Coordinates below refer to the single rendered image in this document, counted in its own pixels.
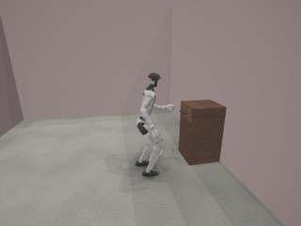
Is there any right robot hand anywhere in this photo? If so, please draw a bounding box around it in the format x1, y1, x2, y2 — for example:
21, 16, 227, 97
151, 129, 163, 144

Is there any cabinet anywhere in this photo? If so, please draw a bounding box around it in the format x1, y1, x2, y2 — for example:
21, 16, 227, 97
179, 100, 227, 166

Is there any right robot foot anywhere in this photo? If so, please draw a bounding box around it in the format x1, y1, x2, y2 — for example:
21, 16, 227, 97
142, 170, 159, 176

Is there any robot left forearm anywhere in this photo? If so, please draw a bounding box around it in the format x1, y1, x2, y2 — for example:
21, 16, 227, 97
153, 104, 166, 111

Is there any left robot hand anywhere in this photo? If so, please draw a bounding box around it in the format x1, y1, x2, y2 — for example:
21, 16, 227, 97
166, 105, 175, 112

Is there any robot left thigh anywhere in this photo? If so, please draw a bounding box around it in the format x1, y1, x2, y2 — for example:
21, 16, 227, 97
148, 140, 154, 147

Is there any drawer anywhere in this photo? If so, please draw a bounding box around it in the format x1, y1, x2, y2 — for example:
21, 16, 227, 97
181, 103, 193, 122

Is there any robot right forearm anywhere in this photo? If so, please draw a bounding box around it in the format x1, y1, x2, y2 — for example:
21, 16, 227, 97
141, 108, 156, 131

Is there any right robot upper arm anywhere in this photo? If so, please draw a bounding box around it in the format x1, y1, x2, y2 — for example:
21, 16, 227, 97
140, 91, 155, 114

